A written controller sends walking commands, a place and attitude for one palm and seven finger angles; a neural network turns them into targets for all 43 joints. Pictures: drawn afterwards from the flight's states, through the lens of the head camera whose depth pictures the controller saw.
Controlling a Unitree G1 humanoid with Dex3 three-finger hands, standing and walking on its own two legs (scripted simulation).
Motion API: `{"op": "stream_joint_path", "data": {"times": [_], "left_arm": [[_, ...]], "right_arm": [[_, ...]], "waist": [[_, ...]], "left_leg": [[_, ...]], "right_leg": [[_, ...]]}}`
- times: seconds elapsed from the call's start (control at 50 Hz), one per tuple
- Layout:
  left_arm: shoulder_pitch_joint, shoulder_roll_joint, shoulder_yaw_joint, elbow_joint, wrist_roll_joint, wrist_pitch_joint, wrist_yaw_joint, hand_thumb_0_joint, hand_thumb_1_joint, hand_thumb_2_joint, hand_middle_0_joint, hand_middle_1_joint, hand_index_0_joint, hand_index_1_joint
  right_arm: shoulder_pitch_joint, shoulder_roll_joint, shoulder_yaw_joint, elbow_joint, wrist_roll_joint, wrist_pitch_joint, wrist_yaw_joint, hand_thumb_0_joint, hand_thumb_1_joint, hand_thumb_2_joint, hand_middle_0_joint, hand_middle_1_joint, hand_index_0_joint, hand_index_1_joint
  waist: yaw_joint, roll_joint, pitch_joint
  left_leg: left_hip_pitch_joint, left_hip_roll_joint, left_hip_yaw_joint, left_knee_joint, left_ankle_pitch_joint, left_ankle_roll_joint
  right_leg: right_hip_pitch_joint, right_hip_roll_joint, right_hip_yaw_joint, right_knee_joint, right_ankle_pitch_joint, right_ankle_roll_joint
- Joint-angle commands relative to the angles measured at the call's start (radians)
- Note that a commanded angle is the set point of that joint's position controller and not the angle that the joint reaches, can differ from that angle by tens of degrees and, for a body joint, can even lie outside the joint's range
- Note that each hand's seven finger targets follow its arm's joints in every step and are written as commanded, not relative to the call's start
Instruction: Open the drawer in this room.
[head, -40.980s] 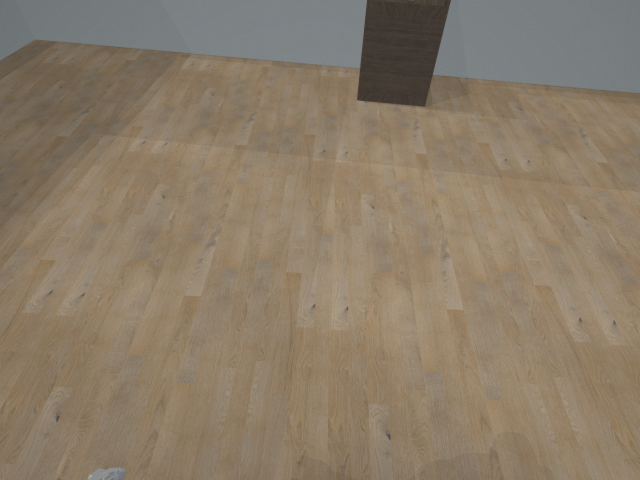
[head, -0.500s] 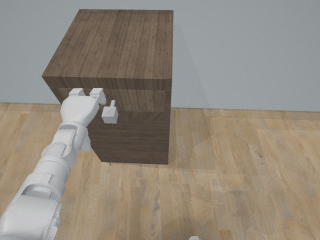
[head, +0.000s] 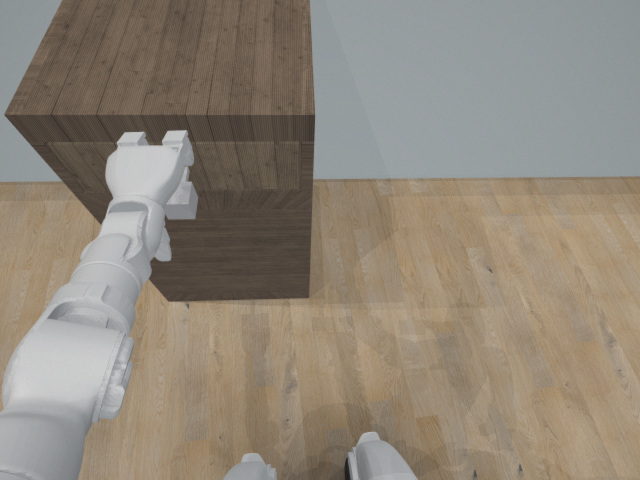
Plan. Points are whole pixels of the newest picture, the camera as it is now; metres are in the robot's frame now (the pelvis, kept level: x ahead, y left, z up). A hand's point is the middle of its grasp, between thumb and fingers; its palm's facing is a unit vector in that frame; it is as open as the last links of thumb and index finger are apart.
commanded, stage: move the hooked fingers above the handle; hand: left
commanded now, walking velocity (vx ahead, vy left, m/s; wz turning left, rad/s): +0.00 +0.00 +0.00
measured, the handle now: (181, 189) +0.57 +0.19 -0.08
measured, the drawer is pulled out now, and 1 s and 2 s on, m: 0.00 0.00 0.00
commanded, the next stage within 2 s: lower the fingers behind the handle in 0.86 s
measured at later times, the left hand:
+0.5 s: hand (173, 188) +0.52 +0.18 -0.02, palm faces -0.10 +0.00 -1.00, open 13.8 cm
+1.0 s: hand (174, 185) +0.53 +0.18 -0.02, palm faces -0.08 +0.01 -1.00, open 13.8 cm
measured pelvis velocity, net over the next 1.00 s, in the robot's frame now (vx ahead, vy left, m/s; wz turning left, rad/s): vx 0.01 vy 0.00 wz -0.01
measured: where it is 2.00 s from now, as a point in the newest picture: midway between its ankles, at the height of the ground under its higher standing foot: outside the picture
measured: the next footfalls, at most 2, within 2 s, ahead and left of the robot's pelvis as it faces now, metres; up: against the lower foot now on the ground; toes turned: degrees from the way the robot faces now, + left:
none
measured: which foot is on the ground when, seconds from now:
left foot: down 0.00-1.00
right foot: down 0.00-1.00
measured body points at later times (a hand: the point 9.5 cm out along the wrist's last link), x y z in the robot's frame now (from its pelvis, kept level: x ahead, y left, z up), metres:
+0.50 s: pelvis +0.00 +0.00 -0.01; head +0.14 -0.01 +0.41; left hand +0.52 +0.18 +0.04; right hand -0.04 -0.27 -0.14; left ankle -0.02 +0.11 -0.68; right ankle +0.02 -0.13 -0.68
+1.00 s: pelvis +0.01 +0.00 -0.01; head +0.15 -0.01 +0.41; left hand +0.53 +0.18 +0.04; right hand +0.00 -0.28 -0.14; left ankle -0.02 +0.11 -0.68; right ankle +0.02 -0.13 -0.68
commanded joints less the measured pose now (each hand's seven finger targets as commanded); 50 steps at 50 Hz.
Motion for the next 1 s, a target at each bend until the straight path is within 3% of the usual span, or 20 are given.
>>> {"op": "stream_joint_path", "data": {"times": [0.0, 0.06, 0.1, 0.14, 0.2, 0.28, 0.36, 0.46, 0.5, 0.52, 0.58, 0.68, 0.7, 0.72, 0.74, 0.76, 0.82, 0.86, 0.92, 0.98], "left_arm": [[-0.506, 0.242, 0.056, -0.147, 0.0, 0.006, 0.045, 0.0, -0.5, 0.3, -0.3, -1.2, -0.3, -1.2], [-0.52, 0.241, 0.05, -0.123, 0.009, 0.015, 0.052, 0.0, -0.5, 0.3, -0.3, -1.2, -0.3, -1.2], [-0.569, 0.231, 0.035, -0.086, 0.006, 0.027, 0.052, 0.0, -0.5, 0.3, -0.3, -1.2, -0.3, -1.2], [-0.585, 0.289, 0.067, -0.083, 0.013, 0.033, 0.048, 0.0, -0.5, 0.3, -0.3, -1.2, -0.3, -1.2], [-0.6, 0.306, 0.081, -0.13, 0.009, 0.033, 0.04, 0.0, -0.5, 0.3, -0.3, -1.2, -0.3, -1.2], [-0.572, 0.303, 0.084, -0.175, 0.003, 0.036, 0.027, 0.0, -0.5, 0.3, -0.3, -1.2, -0.3, -1.2], [-0.522, 0.306, 0.087, -0.15, -0.011, 0.047, 0.017, 0.0, -0.5, 0.3, -0.3, -1.2, -0.3, -1.2], [-0.55, 0.319, 0.084, -0.173, -0.01, 0.019, 0.015, 0.0, -0.5, 0.3, -0.3, -1.2, -0.3, -1.2], [-0.575, 0.271, 0.053, -0.188, -0.015, 0.002, 0.016, 0.0, -0.5, 0.3, -0.3, -1.2, -0.3, -1.2], [-0.546, 0.287, 0.068, -0.175, -0.012, -0.001, 0.017, 0.0, -0.5, 0.3, -0.3, -1.2, -0.3, -1.2], [-0.551, 0.233, 0.03, -0.146, -0.013, 0.004, 0.021, 0.0, -0.5, 0.3, -0.3, -1.2, -0.3, -1.2], [-0.561, 0.215, 0.025, -0.147, -0.007, 0.012, 0.03, 0.0, -0.5, 0.3, -0.3, -1.2, -0.3, -1.2], [-0.575, 0.198, 0.013, -0.141, -0.008, 0.015, 0.031, 0.0, -0.5, 0.3, -0.3, -1.2, -0.3, -1.2], [-0.576, 0.209, 0.021, -0.14, -0.011, 0.018, 0.034, 0.0, -0.5, 0.3, -0.3, -1.2, -0.3, -1.2], [-0.577, 0.262, 0.059, -0.143, -0.011, 0.023, 0.037, 0.0, -0.5, 0.3, -0.3, -1.2, -0.3, -1.2], [-0.579, 0.288, 0.074, -0.155, -0.008, 0.024, 0.042, 0.0, -0.5, 0.3, -0.3, -1.2, -0.3, -1.2], [-0.58, 0.282, 0.069, -0.183, 0.001, 0.029, 0.052, 0.0, -0.5, 0.3, -0.3, -1.2, -0.3, -1.2], [-0.537, 0.303, 0.088, -0.151, 0.0, 0.047, 0.051, 0.0, -0.5, 0.3, -0.3, -1.2, -0.3, -1.2], [-0.536, 0.254, 0.051, -0.166, -0.006, 0.054, 0.037, 0.0, -0.5, 0.3, -0.3, -1.2, -0.3, -1.2], [-0.525, 0.221, 0.027, -0.15, -0.021, 0.047, 0.015, 0.0, -0.5, 0.3, -0.3, -1.2, -0.3, -1.2]], "right_arm": [[0.154, -0.168, -0.049, -0.041, -0.009, -0.014, -0.012, 0.0, -0.9, -0.9, 0.2, 0.3, 0.2, 0.3], [0.168, -0.171, -0.044, -0.04, -0.012, -0.018, -0.011, 0.0, -0.9, -0.9, 0.2, 0.3, 0.2, 0.3], [0.177, -0.174, -0.042, -0.034, -0.014, -0.021, -0.012, 0.0, -0.9, -0.9, 0.2, 0.3, 0.2, 0.3], [0.19, -0.184, -0.039, -0.032, -0.014, -0.024, -0.013, 0.0, -0.9, -0.9, 0.2, 0.3, 0.2, 0.3], [0.201, -0.184, -0.039, -0.039, -0.018, -0.027, -0.01, 0.0, -0.9, -0.9, 0.2, 0.3, 0.2, 0.3], [0.217, -0.182, -0.04, -0.043, -0.016, -0.019, -0.009, 0.0, -0.9, -0.9, 0.2, 0.3, 0.2, 0.3], [0.215, -0.183, -0.034, -0.037, -0.011, -0.008, -0.012, 0.0, -0.9, -0.9, 0.2, 0.3, 0.2, 0.3], [0.213, -0.182, -0.033, -0.031, -0.008, -0.012, -0.021, 0.0, -0.9, -0.9, 0.2, 0.3, 0.2, 0.3], [0.216, -0.172, -0.039, -0.03, -0.01, -0.019, -0.021, 0.0, -0.9, -0.9, 0.2, 0.3, 0.2, 0.3], [0.218, -0.175, -0.039, -0.027, -0.009, -0.019, -0.021, 0.0, -0.9, -0.9, 0.2, 0.3, 0.2, 0.3], [0.218, -0.172, -0.04, -0.023, -0.009, -0.019, -0.018, 0.0, -0.9, -0.9, 0.2, 0.3, 0.2, 0.3], [0.218, -0.169, -0.042, -0.026, -0.013, -0.015, -0.013, 0.0, -0.9, -0.9, 0.2, 0.3, 0.2, 0.3], [0.214, -0.168, -0.044, -0.025, -0.014, -0.014, -0.012, 0.0, -0.9, -0.9, 0.2, 0.3, 0.2, 0.3], [0.215, -0.169, -0.041, -0.027, -0.013, -0.013, -0.012, 0.0, -0.9, -0.9, 0.2, 0.3, 0.2, 0.3], [0.211, -0.176, -0.039, -0.025, -0.015, -0.01, -0.012, 0.0, -0.9, -0.9, 0.2, 0.3, 0.2, 0.3], [0.208, -0.178, -0.036, -0.032, -0.017, -0.007, -0.014, 0.0, -0.9, -0.9, 0.2, 0.3, 0.2, 0.3], [0.2, -0.17, -0.034, -0.042, -0.018, -0.007, -0.014, 0.0, -0.9, -0.9, 0.2, 0.3, 0.2, 0.3], [0.193, -0.175, -0.032, -0.041, -0.016, -0.001, -0.013, 0.0, -0.9, -0.9, 0.2, 0.3, 0.2, 0.3], [0.199, -0.171, -0.035, -0.045, -0.011, -0.001, -0.013, 0.0, -0.9, -0.9, 0.2, 0.3, 0.2, 0.3], [0.204, -0.17, -0.036, -0.039, -0.008, -0.002, -0.016, 0.0, -0.9, -0.9, 0.2, 0.3, 0.2, 0.3]], "waist": [[-0.042, 0.031, -0.437], [-0.048, 0.06, -0.452], [-0.08, 0.034, -0.433], [-0.073, 0.056, -0.473], [-0.061, 0.106, -0.549], [-0.051, 0.105, -0.599], [-0.05, 0.054, -0.525], [-0.06, 0.051, -0.507], [-0.071, 0.074, -0.512], [-0.062, 0.074, -0.507], [-0.079, 0.075, -0.466], [-0.076, 0.091, -0.501], [-0.089, 0.078, -0.495], [-0.084, 0.095, -0.488], [-0.074, 0.083, -0.492], [-0.07, 0.082, -0.525], [-0.061, 0.111, -0.561], [-0.057, 0.075, -0.533], [-0.058, 0.094, -0.548], [-0.075, 0.052, -0.505]], "left_leg": [[0.229, -0.019, -0.003, -0.055, 0.421, 0.021], [0.21, -0.017, -0.004, -0.034, 0.414, 0.02], [0.172, -0.015, -0.009, -0.019, 0.39, 0.024], [0.161, -0.015, -0.013, -0.004, 0.392, 0.024], [0.204, -0.011, -0.016, 0.011, 0.45, 0.019], [0.234, -0.003, -0.017, 0.016, 0.5, 0.018], [0.184, -0.007, -0.004, -0.001, 0.451, 0.026], [0.178, -0.009, -0.004, -0.01, 0.407, 0.029], [0.201, -0.009, -0.005, -0.008, 0.424, 0.028], [0.207, -0.009, -0.005, -0.007, 0.43, 0.026], [0.203, -0.007, -0.008, -0.005, 0.43, 0.024], [0.235, -0.006, -0.015, 0.01, 0.49, 0.018], [0.239, -0.004, -0.018, 0.014, 0.5, 0.018], [0.23, -0.006, -0.014, 0.014, 0.491, 0.018], [0.214, -0.008, -0.009, 0.014, 0.48, 0.02], [0.212, -0.011, -0.007, 0.015, 0.487, 0.022], [0.23, -0.011, -0.006, 0.021, 0.524, 0.019], [0.209, -0.01, -0.002, 0.017, 0.519, 0.02], [0.238, -0.009, -0.003, 0.01, 0.53, 0.019], [0.214, -0.007, 0.0, 0.005, 0.492, 0.025]], "right_leg": [[0.206, 0.031, -0.049, -0.048, 0.296, -0.059], [0.17, 0.033, -0.053, -0.026, 0.281, -0.059], [0.141, 0.033, -0.054, -0.019, 0.264, -0.056], [0.137, 0.032, -0.051, 0.0, 0.268, -0.056], [0.144, 0.033, -0.055, 0.018, 0.294, -0.057], [0.176, 0.036, -0.055, 0.016, 0.337, -0.053], [0.206, 0.036, -0.051, -0.009, 0.334, -0.048], [0.202, 0.032, -0.046, -0.021, 0.308, -0.048], [0.191, 0.033, -0.046, -0.022, 0.316, -0.05], [0.187, 0.032, -0.049, -0.022, 0.314, -0.051], [0.152, 0.034, -0.054, -0.024, 0.301, -0.051], [0.141, 0.035, -0.057, -0.008, 0.33, -0.054], [0.133, 0.035, -0.057, -0.008, 0.332, -0.053], [0.134, 0.034, -0.056, -0.008, 0.331, -0.052], [0.155, 0.034, -0.053, -0.004, 0.339, -0.051], [0.177, 0.032, -0.05, 0.0, 0.353, -0.05], [0.194, 0.033, -0.05, 0.009, 0.379, -0.051], [0.21, 0.032, -0.052, 0.005, 0.39, -0.049], [0.215, 0.033, -0.051, -0.006, 0.393, -0.049], [0.211, 0.034, -0.049, -0.02, 0.381, -0.046]]}}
